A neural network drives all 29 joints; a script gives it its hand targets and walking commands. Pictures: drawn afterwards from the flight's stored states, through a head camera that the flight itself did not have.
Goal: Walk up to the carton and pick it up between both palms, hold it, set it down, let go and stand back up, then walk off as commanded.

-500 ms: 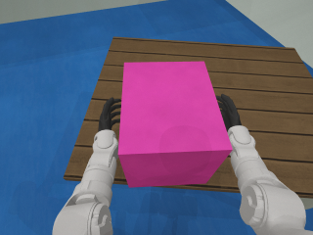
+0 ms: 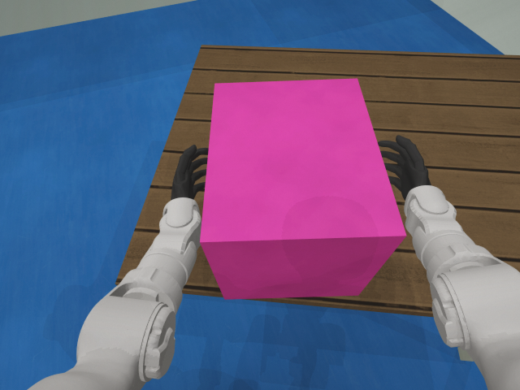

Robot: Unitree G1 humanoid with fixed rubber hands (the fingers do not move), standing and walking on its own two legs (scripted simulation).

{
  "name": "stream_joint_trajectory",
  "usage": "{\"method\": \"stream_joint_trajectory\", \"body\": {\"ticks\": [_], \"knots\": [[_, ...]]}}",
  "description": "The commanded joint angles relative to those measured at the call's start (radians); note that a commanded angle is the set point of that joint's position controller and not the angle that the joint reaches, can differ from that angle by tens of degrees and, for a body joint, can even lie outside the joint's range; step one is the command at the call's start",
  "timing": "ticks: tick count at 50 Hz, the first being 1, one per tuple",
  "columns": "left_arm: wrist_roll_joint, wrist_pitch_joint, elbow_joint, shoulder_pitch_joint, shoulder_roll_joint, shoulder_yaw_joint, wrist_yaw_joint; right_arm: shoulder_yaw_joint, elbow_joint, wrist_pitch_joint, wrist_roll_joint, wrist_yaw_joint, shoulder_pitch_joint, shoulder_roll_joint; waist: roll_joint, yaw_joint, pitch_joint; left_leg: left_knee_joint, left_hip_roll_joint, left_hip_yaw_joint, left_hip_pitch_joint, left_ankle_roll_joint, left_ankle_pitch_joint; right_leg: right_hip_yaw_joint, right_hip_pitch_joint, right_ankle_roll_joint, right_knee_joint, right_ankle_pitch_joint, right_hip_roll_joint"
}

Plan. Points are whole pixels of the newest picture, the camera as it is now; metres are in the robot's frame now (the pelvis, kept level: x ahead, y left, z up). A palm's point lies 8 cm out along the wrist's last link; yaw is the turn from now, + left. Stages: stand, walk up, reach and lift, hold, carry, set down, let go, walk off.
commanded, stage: set down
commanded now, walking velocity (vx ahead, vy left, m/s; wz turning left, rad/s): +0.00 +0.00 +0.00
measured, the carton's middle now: (288, 192) +0.46 +0.03 +0.00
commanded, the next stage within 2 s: none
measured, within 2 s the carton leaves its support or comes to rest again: neither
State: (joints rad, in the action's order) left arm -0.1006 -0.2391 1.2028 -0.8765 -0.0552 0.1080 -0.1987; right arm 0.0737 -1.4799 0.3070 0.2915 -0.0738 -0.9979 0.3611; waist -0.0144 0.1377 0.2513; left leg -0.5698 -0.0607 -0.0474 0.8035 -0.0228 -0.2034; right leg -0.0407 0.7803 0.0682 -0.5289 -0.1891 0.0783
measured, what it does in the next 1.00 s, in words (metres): stands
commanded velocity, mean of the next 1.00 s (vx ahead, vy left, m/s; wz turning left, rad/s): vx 0.00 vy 0.00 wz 0.00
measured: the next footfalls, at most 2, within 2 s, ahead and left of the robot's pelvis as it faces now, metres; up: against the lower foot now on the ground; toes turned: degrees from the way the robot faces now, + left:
none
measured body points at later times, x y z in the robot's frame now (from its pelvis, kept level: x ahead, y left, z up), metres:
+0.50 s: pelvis -0.01 -0.02 +0.00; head +0.05 -0.02 +0.45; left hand +0.43 +0.22 +0.12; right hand +0.49 -0.20 +0.14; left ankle +0.01 +0.13 -0.72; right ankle +0.01 -0.07 -0.72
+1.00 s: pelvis -0.01 +0.00 +0.02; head +0.04 +0.00 +0.47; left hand +0.43 +0.23 +0.20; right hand +0.49 -0.21 +0.21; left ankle +0.01 +0.13 -0.72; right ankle +0.01 -0.07 -0.72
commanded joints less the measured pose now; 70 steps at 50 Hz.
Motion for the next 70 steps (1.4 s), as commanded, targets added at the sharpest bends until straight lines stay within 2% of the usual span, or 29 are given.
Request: {"method": "stream_joint_trajectory", "body": {"ticks": [1,4,9,13,16,18,23,24,25,26,28,31,35,39,42,48,50,51,53,54,58,59,60,61,62,65,66,67,70], "knots": [[-0.026,-0.048,-0.274,-0.415,-0.185,0.009,0.005,0.019,0.238,0.068,0.081,-0.007,-0.488,0.249,-0.060,-0.009,0.804,-0.032,0.024,-0.014,-0.256,-0.059,0.418,0.044,-0.496,-0.104,-0.072,0.612,-0.027],[-0.011,-0.026,-0.204,-0.397,-0.168,-0.010,0.021,0.061,0.140,0.039,0.102,-0.026,-0.462,0.213,-0.049,0.001,0.727,-0.019,0.026,-0.008,-0.232,-0.038,0.345,0.044,-0.454,-0.108,-0.062,0.528,-0.037],[-0.051,0.029,-0.444,-0.404,-0.200,-0.024,0.021,0.065,0.320,0.016,0.173,-0.039,-0.472,0.274,-0.032,-0.015,0.882,-0.037,0.028,0.001,-0.293,-0.043,0.417,0.034,-0.494,-0.109,-0.063,0.632,-0.027],[-0.048,0.091,-0.310,-0.424,-0.235,-0.009,0.045,0.090,0.294,-0.062,0.145,-0.037,-0.504,0.264,-0.186,-0.043,0.720,0.021,0.044,0.007,-0.110,0.010,0.189,0.081,-0.576,-0.143,-0.064,0.536,-0.063],[-0.060,0.109,-0.333,-0.407,-0.307,0.050,0.061,0.151,0.383,-0.097,0.178,-0.038,-0.501,0.250,-0.239,0.005,0.684,0.023,0.059,-0.003,-0.045,0.030,0.136,0.156,-0.679,-0.155,-0.055,0.461,-0.110],[-0.083,0.107,-0.295,-0.432,-0.316,0.057,0.062,0.148,0.415,-0.113,0.181,-0.024,-0.561,0.233,-0.254,-0.001,0.677,0.033,0.064,-0.002,0.028,0.036,0.113,0.179,-0.718,-0.159,-0.055,0.462,-0.122],[-0.093,0.217,-0.370,-0.514,-0.312,0.010,0.053,0.119,0.375,-0.184,0.222,-0.027,-0.559,0.293,-0.109,-0.025,0.654,0.059,0.045,0.016,-0.155,0.011,0.180,0.124,-0.644,-0.135,-0.025,0.459,-0.092],[-0.077,0.239,-0.350,-0.485,-0.329,0.023,0.057,0.135,0.388,-0.194,0.222,-0.025,-0.538,0.300,-0.131,-0.005,0.632,0.062,0.042,0.014,-0.173,0.015,0.184,0.135,-0.651,-0.138,-0.010,0.453,-0.089],[-0.082,0.248,-0.360,-0.503,-0.307,-0.013,0.059,0.105,0.348,-0.217,0.211,-0.026,-0.523,0.290,-0.102,-0.041,0.638,0.079,0.039,0.016,-0.222,0.011,0.164,0.115,-0.603,-0.135,0.006,0.396,-0.082],[-0.091,0.270,-0.437,-0.544,-0.304,0.001,0.055,0.105,0.401,-0.224,0.224,-0.028,-0.566,0.297,-0.068,-0.016,0.670,0.086,0.036,0.017,-0.260,0.008,0.191,0.111,-0.609,-0.122,0.017,0.422,-0.080],[-0.073,0.309,-0.363,-0.494,-0.289,-0.005,0.047,0.100,0.326,-0.262,0.214,-0.032,-0.531,0.298,-0.054,-0.019,0.572,0.108,0.031,0.019,-0.290,0.011,0.166,0.094,-0.572,-0.111,0.043,0.359,-0.067],[-0.072,0.363,-0.363,-0.520,-0.305,-0.016,0.042,0.064,0.337,-0.294,0.190,-0.042,-0.557,0.330,-0.064,-0.051,0.484,0.137,0.031,0.037,-0.324,0.005,0.124,0.075,-0.545,-0.107,0.080,0.282,-0.060],[-0.086,0.444,-0.560,-0.562,-0.317,-0.018,0.011,0.016,0.397,-0.341,0.183,-0.055,-0.580,0.408,-0.002,-0.041,0.529,0.151,0.022,0.032,-0.457,-0.012,0.164,0.056,-0.518,-0.094,0.112,0.258,-0.045],[-0.080,0.531,-0.594,-0.574,-0.320,0.000,0.002,0.010,0.466,-0.408,0.179,-0.065,-0.616,0.375,-0.053,-0.042,0.549,0.154,0.024,0.037,-0.443,-0.010,0.195,0.061,-0.571,-0.101,0.121,0.333,-0.054],[-0.063,0.599,-0.752,-0.555,-0.317,0.017,-0.010,-0.037,0.523,-0.447,0.168,-0.070,-0.594,0.428,-0.002,-0.037,0.606,0.171,0.027,0.034,-0.518,-0.020,0.271,0.047,-0.607,-0.099,0.131,0.403,-0.043],[-0.008,0.731,-0.820,-0.359,-0.247,0.074,0.018,0.011,0.567,-0.522,0.156,-0.086,-0.437,0.373,-0.086,-0.034,0.456,0.218,0.035,0.041,-0.508,-0.009,0.275,0.057,-0.719,-0.107,0.150,0.475,-0.055],[0.030,0.743,-0.797,-0.311,-0.237,0.094,0.030,-0.015,0.536,-0.517,0.138,-0.084,-0.372,0.389,-0.073,-0.067,0.423,0.233,0.047,0.041,-0.503,-0.007,0.274,0.064,-0.746,-0.107,0.151,0.503,-0.049],[0.032,0.737,-0.835,-0.317,-0.272,0.126,0.031,0.013,0.618,-0.506,0.153,-0.088,-0.404,0.380,-0.095,-0.029,0.440,0.239,0.052,0.038,-0.481,-0.004,0.281,0.076,-0.779,-0.107,0.146,0.512,-0.053],[0.032,0.734,-0.855,-0.314,-0.234,0.081,0.028,-0.043,0.572,-0.501,0.125,-0.095,-0.385,0.406,-0.050,-0.062,0.361,0.251,0.048,0.042,-0.480,-0.004,0.233,0.064,-0.737,-0.103,0.157,0.430,-0.051],[0.034,0.730,-0.867,-0.240,-0.205,0.083,0.033,-0.010,0.642,-0.483,0.133,-0.096,-0.336,0.386,-0.060,-0.039,0.387,0.237,0.044,0.048,-0.506,-0.004,0.279,0.074,-0.770,-0.091,0.150,0.485,-0.050],[0.039,0.713,-0.977,-0.064,-0.167,0.075,0.050,-0.042,0.724,-0.432,0.158,-0.091,-0.182,0.415,-0.059,-0.091,0.369,0.235,0.059,0.060,-0.557,-0.012,0.373,0.067,-0.825,-0.102,0.136,0.664,-0.046],[0.052,0.696,-1.013,-0.105,-0.191,0.095,0.049,-0.035,0.746,-0.421,0.162,-0.087,-0.224,0.390,-0.046,-0.066,0.374,0.232,0.059,0.058,-0.545,-0.008,0.340,0.077,-0.818,-0.095,0.133,0.645,-0.050],[0.044,0.689,-1.043,-0.118,-0.180,0.068,0.046,-0.092,0.767,-0.411,0.138,-0.093,-0.237,0.419,-0.033,-0.102,0.376,0.240,0.057,0.056,-0.563,-0.008,0.313,0.058,-0.770,-0.092,0.143,0.583,-0.041],[0.023,0.679,-1.068,-0.132,-0.208,0.079,0.039,-0.086,0.843,-0.405,0.154,-0.099,-0.259,0.435,-0.071,-0.076,0.393,0.238,0.057,0.056,-0.579,0.003,0.307,0.057,-0.762,-0.092,0.148,0.554,-0.038],[0.017,0.671,-1.091,-0.082,-0.166,0.053,0.032,-0.111,0.813,-0.394,0.139,-0.105,-0.202,0.444,-0.048,-0.098,0.357,0.241,0.048,0.066,-0.604,0.006,0.281,0.049,-0.711,-0.088,0.156,0.486,-0.035],[0.003,0.627,-1.170,-0.025,-0.166,0.050,0.024,-0.143,0.917,-0.359,0.143,-0.113,-0.146,0.450,-0.077,-0.103,0.440,0.222,0.053,0.063,-0.620,0.009,0.320,0.054,-0.746,-0.080,0.146,0.558,-0.037],[0.014,0.616,-1.181,-0.011,-0.140,0.037,0.020,-0.166,0.865,-0.350,0.126,-0.116,-0.097,0.453,-0.060,-0.130,0.449,0.218,0.044,0.067,-0.644,0.008,0.315,0.046,-0.711,-0.077,0.150,0.537,-0.036],[0.017,0.603,-1.186,0.047,-0.146,0.043,0.019,-0.144,0.890,-0.348,0.144,-0.124,-0.067,0.447,-0.046,-0.098,0.450,0.220,0.039,0.068,-0.652,0.014,0.315,0.056,-0.735,-0.076,0.152,0.539,-0.042],[0.015,0.580,-1.193,0.081,-0.133,0.027,0.015,-0.154,0.864,-0.328,0.139,-0.131,-0.016,0.436,-0.054,-0.123,0.434,0.226,0.047,0.064,-0.617,0.017,0.256,0.048,-0.709,-0.069,0.155,0.481,-0.044]]}}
